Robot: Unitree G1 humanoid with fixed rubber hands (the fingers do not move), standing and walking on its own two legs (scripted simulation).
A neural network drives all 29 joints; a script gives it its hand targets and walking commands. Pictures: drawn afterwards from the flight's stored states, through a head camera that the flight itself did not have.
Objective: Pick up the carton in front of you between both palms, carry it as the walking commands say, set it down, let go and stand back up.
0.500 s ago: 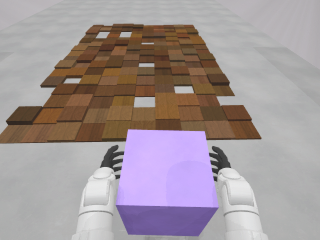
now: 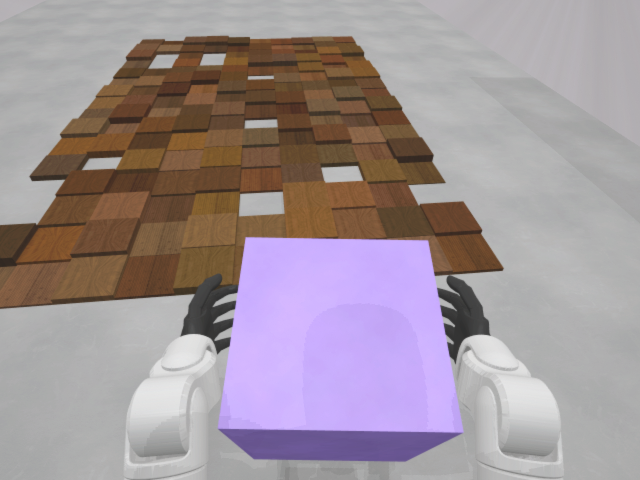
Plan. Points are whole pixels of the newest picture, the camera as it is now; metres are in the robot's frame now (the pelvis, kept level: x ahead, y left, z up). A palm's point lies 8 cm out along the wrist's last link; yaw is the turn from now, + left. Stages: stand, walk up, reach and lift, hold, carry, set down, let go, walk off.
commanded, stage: carry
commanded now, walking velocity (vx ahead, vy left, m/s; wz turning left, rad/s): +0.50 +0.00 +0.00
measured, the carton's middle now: (332, 360) +0.27 +0.00 +0.04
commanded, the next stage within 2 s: none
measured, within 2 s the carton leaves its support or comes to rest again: neither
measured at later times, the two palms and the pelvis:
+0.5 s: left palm (213, 208) +0.50 +0.18 +0.11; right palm (405, 221) +0.47 -0.12 +0.11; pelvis +0.26 +0.05 +0.01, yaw -3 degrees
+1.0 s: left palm (244, 112) +0.80 +0.17 +0.14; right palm (384, 113) +0.81 -0.13 +0.13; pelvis +0.56 +0.01 +0.02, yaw +2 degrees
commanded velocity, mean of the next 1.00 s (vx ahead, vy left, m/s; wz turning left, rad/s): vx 0.50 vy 0.00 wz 0.00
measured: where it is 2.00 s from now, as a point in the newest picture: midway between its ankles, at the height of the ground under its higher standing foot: (308, 316)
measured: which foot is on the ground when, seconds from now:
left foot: up 0.00-0.20, down 0.22-0.64, up 0.66-1.00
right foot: down 0.00-0.24, up 0.26-0.62, down 0.64-1.00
